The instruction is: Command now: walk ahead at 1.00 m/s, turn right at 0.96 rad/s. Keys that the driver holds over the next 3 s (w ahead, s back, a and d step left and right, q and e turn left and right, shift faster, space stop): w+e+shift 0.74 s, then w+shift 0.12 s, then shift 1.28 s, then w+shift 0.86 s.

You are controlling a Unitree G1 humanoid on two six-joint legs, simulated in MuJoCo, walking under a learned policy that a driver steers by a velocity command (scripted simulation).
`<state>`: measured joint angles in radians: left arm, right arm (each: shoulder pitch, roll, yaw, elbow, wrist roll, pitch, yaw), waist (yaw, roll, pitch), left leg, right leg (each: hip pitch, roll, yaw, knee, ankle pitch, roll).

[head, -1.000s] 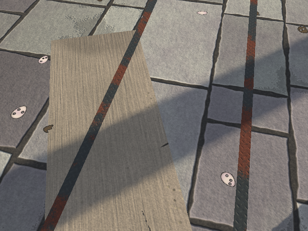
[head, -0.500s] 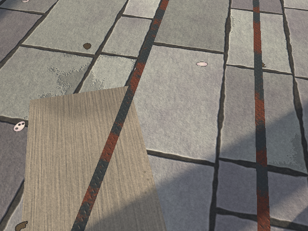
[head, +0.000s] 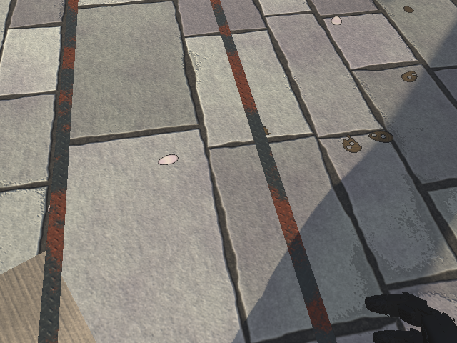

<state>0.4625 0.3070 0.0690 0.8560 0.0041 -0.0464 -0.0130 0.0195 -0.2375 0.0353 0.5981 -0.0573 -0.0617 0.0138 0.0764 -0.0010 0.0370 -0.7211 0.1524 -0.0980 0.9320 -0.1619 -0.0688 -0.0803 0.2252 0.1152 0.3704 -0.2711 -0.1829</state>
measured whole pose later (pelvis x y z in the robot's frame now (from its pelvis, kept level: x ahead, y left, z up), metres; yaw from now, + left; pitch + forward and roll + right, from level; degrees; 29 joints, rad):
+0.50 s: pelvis +0.43 +0.03 -0.01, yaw -28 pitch +1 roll +3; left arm -0.02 0.34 0.03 0.59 0.03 0.01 -0.09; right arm 0.52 -0.32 -0.05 0.89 -0.03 -0.10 0.00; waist -0.08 -0.05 0.02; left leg 0.13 -0.01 0.27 0.23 -0.37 -0.03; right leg -0.81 -0.06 -0.06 1.01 -0.04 -0.11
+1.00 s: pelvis +0.83 -0.23 -0.01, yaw -52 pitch +1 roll -1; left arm 0.45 0.30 0.05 0.86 -0.01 -0.08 0.00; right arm 0.03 -0.27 0.01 0.61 -0.03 -0.08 0.02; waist 0.11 0.01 0.06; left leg -0.64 0.07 -0.01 0.53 0.13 0.02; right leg 0.15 0.16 0.18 0.29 -0.41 -0.15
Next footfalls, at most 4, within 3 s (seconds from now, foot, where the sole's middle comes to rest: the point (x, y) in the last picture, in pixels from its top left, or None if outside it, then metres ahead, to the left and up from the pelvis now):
0.16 left None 0.38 0.17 -0.77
0.64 right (302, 282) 0.68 -0.15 -0.77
1.04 left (353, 180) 1.10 -0.36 -0.77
1.42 right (414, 220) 0.94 -0.55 -0.77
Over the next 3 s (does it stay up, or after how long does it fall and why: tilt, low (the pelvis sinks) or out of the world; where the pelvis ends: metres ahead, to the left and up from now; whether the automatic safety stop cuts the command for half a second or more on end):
stays up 1.24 -0.79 -0.01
